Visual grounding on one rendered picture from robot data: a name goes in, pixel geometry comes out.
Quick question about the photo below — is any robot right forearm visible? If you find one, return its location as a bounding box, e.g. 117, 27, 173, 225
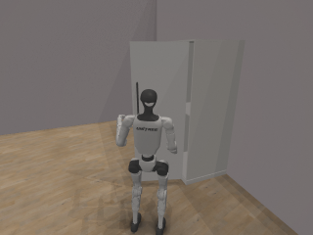
170, 141, 177, 153

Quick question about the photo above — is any robot left thigh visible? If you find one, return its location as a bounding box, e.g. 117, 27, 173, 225
128, 158, 143, 197

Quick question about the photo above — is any left robot hand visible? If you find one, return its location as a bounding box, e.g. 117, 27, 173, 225
116, 115, 133, 128

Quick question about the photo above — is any robot right upper arm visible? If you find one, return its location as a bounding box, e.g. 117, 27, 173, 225
161, 117, 176, 151

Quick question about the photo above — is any handle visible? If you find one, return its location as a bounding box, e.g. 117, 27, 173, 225
136, 82, 139, 115

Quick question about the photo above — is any robot right shin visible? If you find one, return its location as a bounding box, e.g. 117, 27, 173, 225
157, 190, 167, 229

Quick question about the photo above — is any fridge door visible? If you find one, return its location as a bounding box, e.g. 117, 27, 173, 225
129, 41, 190, 181

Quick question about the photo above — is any robot left upper arm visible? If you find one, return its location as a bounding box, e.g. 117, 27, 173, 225
116, 115, 135, 147

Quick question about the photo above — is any robot left forearm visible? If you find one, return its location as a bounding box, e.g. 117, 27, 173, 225
115, 122, 122, 145

